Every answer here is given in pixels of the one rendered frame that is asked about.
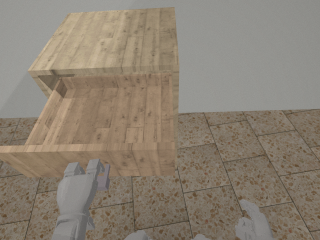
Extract robot left forearm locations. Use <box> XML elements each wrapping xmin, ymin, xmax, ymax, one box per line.
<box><xmin>51</xmin><ymin>212</ymin><xmax>88</xmax><ymax>240</ymax></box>

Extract robot left hand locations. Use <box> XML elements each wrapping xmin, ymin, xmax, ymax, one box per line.
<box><xmin>56</xmin><ymin>158</ymin><xmax>105</xmax><ymax>230</ymax></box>

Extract drawer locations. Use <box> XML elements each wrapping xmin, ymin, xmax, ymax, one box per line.
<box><xmin>0</xmin><ymin>73</ymin><xmax>175</xmax><ymax>178</ymax></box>

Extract robot right hand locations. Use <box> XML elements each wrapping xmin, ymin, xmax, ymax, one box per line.
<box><xmin>235</xmin><ymin>199</ymin><xmax>274</xmax><ymax>240</ymax></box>

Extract robot right shin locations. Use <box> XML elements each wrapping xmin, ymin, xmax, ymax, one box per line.
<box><xmin>195</xmin><ymin>234</ymin><xmax>205</xmax><ymax>238</ymax></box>

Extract handle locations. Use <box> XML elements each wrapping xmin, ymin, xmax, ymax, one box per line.
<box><xmin>96</xmin><ymin>164</ymin><xmax>111</xmax><ymax>191</ymax></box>

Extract cabinet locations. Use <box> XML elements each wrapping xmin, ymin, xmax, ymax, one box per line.
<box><xmin>28</xmin><ymin>7</ymin><xmax>180</xmax><ymax>169</ymax></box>

